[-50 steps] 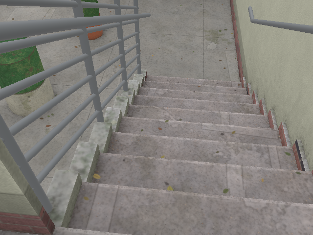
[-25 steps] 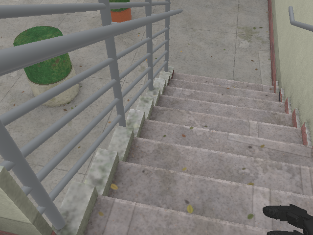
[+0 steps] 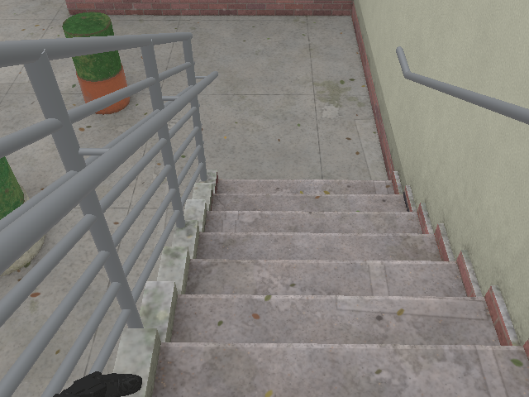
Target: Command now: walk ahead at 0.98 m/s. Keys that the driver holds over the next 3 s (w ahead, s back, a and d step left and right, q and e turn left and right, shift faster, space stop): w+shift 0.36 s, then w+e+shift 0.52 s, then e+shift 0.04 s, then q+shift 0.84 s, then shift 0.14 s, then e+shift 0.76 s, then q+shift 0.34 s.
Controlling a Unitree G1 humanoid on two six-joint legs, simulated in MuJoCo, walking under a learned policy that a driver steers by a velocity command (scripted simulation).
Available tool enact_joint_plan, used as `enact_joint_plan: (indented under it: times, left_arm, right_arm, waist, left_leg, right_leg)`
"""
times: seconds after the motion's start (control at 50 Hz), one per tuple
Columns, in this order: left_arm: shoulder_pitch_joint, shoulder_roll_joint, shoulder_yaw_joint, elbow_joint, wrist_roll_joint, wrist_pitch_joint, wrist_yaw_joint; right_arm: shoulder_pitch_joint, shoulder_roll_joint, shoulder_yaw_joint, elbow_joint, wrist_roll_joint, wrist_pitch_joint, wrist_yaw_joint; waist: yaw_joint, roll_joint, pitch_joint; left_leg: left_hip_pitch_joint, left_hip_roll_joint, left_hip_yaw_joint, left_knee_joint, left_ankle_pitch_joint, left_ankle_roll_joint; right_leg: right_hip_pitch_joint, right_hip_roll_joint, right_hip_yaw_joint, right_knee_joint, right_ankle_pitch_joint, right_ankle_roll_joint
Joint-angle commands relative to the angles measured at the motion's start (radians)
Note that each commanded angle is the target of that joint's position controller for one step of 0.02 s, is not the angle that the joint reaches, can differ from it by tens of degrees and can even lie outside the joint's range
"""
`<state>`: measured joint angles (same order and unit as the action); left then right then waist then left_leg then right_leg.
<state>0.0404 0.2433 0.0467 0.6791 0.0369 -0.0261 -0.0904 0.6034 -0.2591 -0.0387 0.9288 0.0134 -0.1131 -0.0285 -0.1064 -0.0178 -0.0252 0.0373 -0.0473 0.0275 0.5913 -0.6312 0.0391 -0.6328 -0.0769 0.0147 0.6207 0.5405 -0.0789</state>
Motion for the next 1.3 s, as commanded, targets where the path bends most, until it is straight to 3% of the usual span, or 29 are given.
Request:
enact_joint_plan:
  times: [0.02,0.1,0.12,0.14,0.2,0.26,0.38,0.46,0.48,0.52,0.54,0.56,0.58,0.64,0.66,0.7,0.74,0.78,0.8,0.82,0.88,0.9,0.96,0.98,1.08,1.14,1.16,1.24,1.3]
  left_arm:
    - [0.003,0.057,0.021,-0.008,-0.008,0.005,0.033]
    - [0.550,0.080,0.044,0.185,0.050,-0.014,0.098]
    - [0.645,0.144,0.054,0.229,0.031,-0.026,0.088]
    - [0.699,0.176,0.039,0.221,0.018,-0.056,0.079]
    - [0.567,0.161,0.064,0.233,-0.010,-0.054,0.087]
    - [0.384,0.081,0.006,0.216,-0.030,-0.107,0.099]
    - [0.335,0.071,-0.004,0.307,-0.043,-0.099,0.115]
    - [0.196,0.146,0.020,0.326,0.014,-0.056,0.128]
    - [0.201,0.052,0.015,0.288,-0.013,-0.059,0.139]
    - [0.477,0.053,0.011,0.317,0.001,-0.045,0.163]
    - [0.415,0.087,0.026,0.336,0.016,-0.019,0.144]
    - [0.440,0.021,0.015,0.300,0.039,-0.003,0.136]
    - [0.272,0.058,0.021,0.251,0.049,0.013,0.116]
    - [0.275,0.021,0.015,0.245,0.031,0.033,0.076]
    - [0.224,0.003,0.010,0.216,0.029,0.009,0.058]
    - [0.137,-0.055,-0.019,0.189,-0.012,-0.003,0.036]
    - [0.108,0.026,-0.006,0.175,0.011,0.021,0.062]
    - [0.639,0.147,0.043,0.318,-0.002,0.047,0.078]
    - [0.855,0.230,0.082,0.379,-0.018,0.053,0.086]
    - [0.703,0.247,0.072,0.377,-0.035,0.055,0.074]
    - [0.471,0.091,0.015,0.315,-0.069,0.004,0.057]
    - [0.313,0.180,0.029,0.239,-0.032,-0.009,0.100]
    - [0.377,0.141,0.015,0.286,0.015,-0.035,0.122]
    - [0.489,0.068,-0.002,0.332,-0.044,-0.049,0.127]
    - [0.381,0.045,-0.016,0.294,-0.050,-0.013,0.130]
    - [0.236,0.131,0.023,0.292,-0.025,-0.010,0.114]
    - [0.403,0.043,0.017,0.260,-0.042,-0.020,0.109]
    - [0.218,-0.022,-0.032,0.151,0.066,0.014,0.134]
    - [0.131,-0.035,-0.058,0.043,0.014,0.030,0.141]
  right_arm:
    - [-0.069,-0.111,-0.021,-0.038,-0.034,0.005,-0.029]
    - [-0.098,-0.140,-0.032,0.024,-0.019,0.065,-0.058]
    - [-0.168,-0.028,-0.021,0.003,-0.031,0.069,-0.049]
    - [-0.079,0.017,-0.005,-0.066,0.023,0.052,-0.053]
    - [-0.172,-0.098,-0.029,-0.001,-0.050,0.050,-0.034]
    - [-0.481,-0.058,-0.018,-0.073,-0.039,0.054,0.035]
    - [-0.437,-0.033,-0.008,-0.004,-0.021,0.023,0.054]
    - [0.312,-0.162,-0.073,0.194,-0.057,0.038,0.023]
    - [0.257,-0.199,-0.071,0.201,-0.064,0.026,0.043]
    - [0.018,-0.114,-0.041,0.130,-0.037,-0.012,0.062]
    - [-0.090,-0.040,-0.023,0.103,-0.021,-0.010,0.057]
    - [-0.113,-0.084,-0.033,0.113,-0.032,-0.021,0.048]
    - [-0.134,-0.003,-0.014,0.104,-0.030,-0.028,0.041]
    - [-0.221,-0.111,-0.021,0.093,-0.060,-0.026,0.005]
    - [-0.154,0.017,0.000,0.132,-0.025,-0.050,-0.001]
    - [-0.255,-0.053,0.005,0.113,0.013,-0.063,-0.018]
    - [-0.220,-0.068,-0.001,0.133,0.033,-0.059,-0.015]
    - [-0.346,-0.189,-0.028,0.087,-0.020,-0.019,-0.007]
    - [-0.515,-0.151,-0.039,0.074,-0.031,0.001,-0.009]
    - [-0.562,-0.040,-0.029,-0.012,-0.029,0.012,-0.029]
    - [-0.321,-0.007,-0.015,-0.008,-0.117,0.036,-0.005]
    - [-0.294,0.061,0.009,-0.094,-0.103,0.052,-0.003]
    - [-0.163,-0.030,-0.020,0.032,-0.083,0.086,-0.025]
    - [-0.280,-0.061,-0.026,-0.024,-0.080,0.056,-0.013]
    - [-0.385,0.122,0.035,-0.096,-0.030,0.014,0.037]
    - [0.272,-0.052,-0.034,0.124,-0.028,0.034,0.008]
    - [0.239,-0.122,-0.048,0.138,-0.025,0.034,0.013]
    - [-0.027,0.011,0.017,0.027,-0.003,0.025,0.033]
    - [-0.123,-0.044,0.004,-0.020,-0.035,0.035,-0.012]
  waist:
    - [0.052,0.099,0.147]
    - [0.274,-0.041,0.061]
    - [0.276,-0.171,0.066]
    - [0.173,-0.198,-0.061]
    - [0.158,-0.126,-0.034]
    - [0.061,0.033,0.276]
    - [0.070,-0.032,0.126]
    - [-0.356,0.141,-0.021]
    - [-0.257,0.216,0.114]
    - [0.060,0.049,0.101]
    - [0.099,-0.084,0.158]
    - [0.145,0.232,0.087]
    - [0.129,0.142,0.164]
    - [0.185,0.103,0.218]
    - [0.181,-0.016,0.207]
    - [0.189,0.081,0.205]
    - [0.164,0.067,0.169]
    - [0.412,0.112,-0.061]
    - [0.590,-0.086,-0.019]
    - [0.458,-0.377,0.171]
    - [0.116,0.254,0.089]
    - [0.010,-0.039,0.068]
    - [0.027,0.050,0.048]
    - [0.089,0.108,0.042]
    - [0.145,-0.070,0.003]
    - [-0.193,0.037,-0.021]
    - [-0.038,0.328,0.024]
    - [0.113,-0.115,0.062]
    - [0.158,0.136,-0.004]
  left_leg:
    - [-0.313,0.169,-0.052,0.054,0.510,0.116]
    - [-0.328,0.091,-0.006,1.124,0.823,0.143]
    - [-0.752,-0.056,-0.023,1.566,-0.164,0.129]
    - [-1.030,-0.041,-0.204,1.458,-0.140,0.131]
    - [-1.166,0.117,-0.207,1.256,0.085,0.094]
    - [-0.818,0.185,-0.170,0.423,0.562,-0.024]
    - [-0.205,0.120,0.051,0.071,1.240,0.035]
    - [0.384,0.110,0.025,-0.045,0.993,0.120]
    - [0.325,0.228,-0.105,0.004,1.027,0.130]
    - [0.257,0.393,-0.329,0.044,1.156,0.068]
    - [0.032,0.300,-0.249,-0.063,0.828,0.056]
    - [0.022,0.450,-0.407,0.051,0.753,0.156]
    - [-0.217,0.465,-0.445,-0.016,0.687,0.164]
    - [-0.609,0.389,-0.184,0.100,0.879,0.060]
    - [-0.603,0.309,-0.101,0.219,0.686,-0.003]
    - [-0.730,0.239,0.048,0.129,0.358,-0.009]
    - [-0.706,0.214,0.138,0.252,0.683,0.007]
    - [-0.731,0.265,0.170,0.970,1.094,-0.019]
    - [-0.899,0.130,0.175,1.571,0.544,-0.037]
    - [-1.144,0.004,0.123,1.741,-0.065,-0.027]
    - [-1.012,0.138,-0.084,1.088,0.159,0.016]
    - [-0.939,0.118,-0.135,0.794,0.223,-0.063]
    - [-0.739,0.139,-0.055,0.771,0.465,-0.135]
    - [-0.796,0.162,-0.107,0.545,0.783,-0.088]
    - [-0.236,0.001,0.091,0.047,1.218,-0.004]
    - [0.174,0.038,0.045,-0.193,1.249,0.084]
    - [0.377,0.287,-0.238,-0.011,1.859,0.216]
    - [-0.109,0.273,-0.439,-0.047,1.416,0.242]
    - [-0.406,0.237,-0.505,-0.122,1.459,0.300]
  right_leg:
    - [0.282,0.041,-0.078,0.026,-0.054,-0.006]
    - [0.747,0.019,-0.075,-0.438,-0.182,-0.063]
    - [0.975,-0.092,0.050,-0.201,0.158,-0.069]
    - [1.243,-0.250,0.191,0.132,0.695,-0.086]
    - [0.912,-0.347,0.464,-0.103,-0.621,-0.269]
    - [0.189,-0.154,0.243,-0.287,-0.606,-0.178]
    - [0.076,0.047,0.007,0.001,-0.742,-0.086]
    - [0.001,0.116,-0.019,1.194,-0.503,-0.038]
    - [-0.236,0.242,0.047,1.524,-1.253,-0.033]
    - [-0.385,0.058,0.138,1.150,-0.991,-0.084]
    - [-0.300,0.019,0.106,0.988,-0.881,-0.086]
    - [-0.388,-0.013,0.118,1.067,-0.900,-0.084]
    - [-0.331,-0.065,0.170,0.801,-0.752,-0.041]
    - [0.059,0.049,-0.070,0.629,-0.550,0.004]
    - [0.031,0.015,-0.015,0.409,-0.214,-0.016]
    - [0.334,0.056,-0.093,0.120,0.103,-0.028]
    - [0.577,0.158,-0.253,0.093,-0.022,-0.043]
    - [0.982,0.144,-0.206,0.228,-0.246,-0.189]
    - [1.079,0.048,-0.048,0.118,-0.322,-0.297]
    - [0.926,0.005,0.080,0.109,0.140,-0.238]
    - [0.611,-0.010,0.435,0.028,-0.371,-0.230]
    - [0.332,-0.117,0.665,-0.064,-0.557,-0.347]
    - [0.158,-0.105,0.572,0.059,-0.035,-0.314]
    - [0.243,-0.016,0.462,0.138,-0.211,-0.248]
    - [0.070,0.128,0.131,0.359,-0.599,-0.091]
    - [0.020,0.151,-0.063,1.086,-0.362,0.010]
    - [-0.336,0.292,-0.126,1.530,-1.439,0.066]
    - [-0.419,0.093,0.029,1.134,-0.952,0.019]
    - [-0.134,0.084,0.048,0.602,-0.735,0.111]
